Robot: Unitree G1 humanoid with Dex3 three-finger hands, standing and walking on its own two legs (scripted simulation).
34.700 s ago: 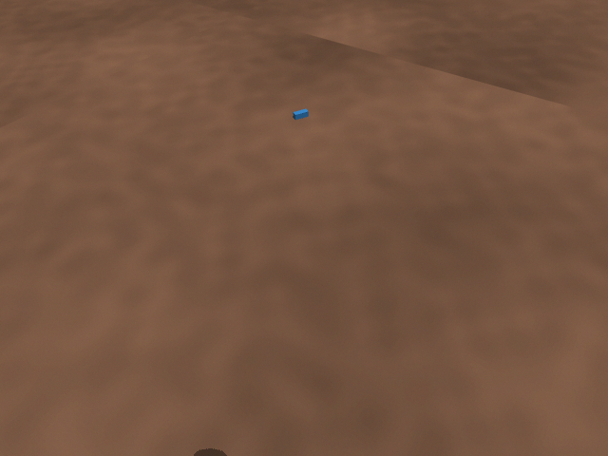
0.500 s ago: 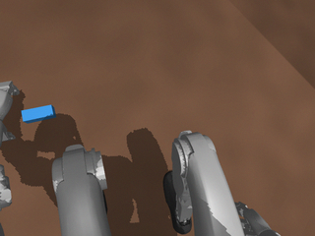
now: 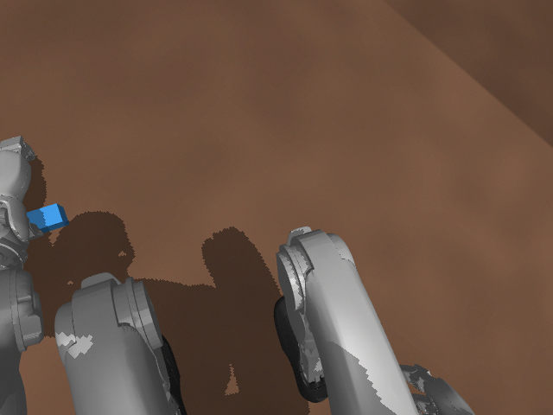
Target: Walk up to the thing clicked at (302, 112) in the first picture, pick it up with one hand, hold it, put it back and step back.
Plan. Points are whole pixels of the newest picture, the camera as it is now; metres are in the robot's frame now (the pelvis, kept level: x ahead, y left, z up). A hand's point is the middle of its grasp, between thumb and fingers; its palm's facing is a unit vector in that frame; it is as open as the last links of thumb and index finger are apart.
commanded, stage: approach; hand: left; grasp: from above
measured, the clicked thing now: (37, 222) +0.44 +0.33 -0.30
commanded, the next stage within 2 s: close in in 0.02 s
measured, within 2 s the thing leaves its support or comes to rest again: neither
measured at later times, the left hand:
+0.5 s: hand (5, 221) +0.42 +0.34 -0.20, palm faces -0.42 -0.16 -0.89, open 13.2 cm
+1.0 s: hand (23, 222) +0.43 +0.34 -0.26, palm faces -0.45 -0.18 -0.87, open 14.0 cm
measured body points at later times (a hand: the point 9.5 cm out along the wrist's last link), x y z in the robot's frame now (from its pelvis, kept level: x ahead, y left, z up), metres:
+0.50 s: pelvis +0.00 +0.01 +0.00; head +0.24 +0.12 +0.36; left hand +0.44 +0.35 -0.15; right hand +0.11 -0.27 -0.09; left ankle +0.08 +0.14 -0.28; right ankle +0.10 -0.12 -0.28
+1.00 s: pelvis +0.01 +0.01 -0.02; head +0.28 +0.11 +0.32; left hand +0.45 +0.34 -0.21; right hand +0.06 -0.25 -0.10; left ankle +0.08 +0.14 -0.28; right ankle +0.10 -0.12 -0.28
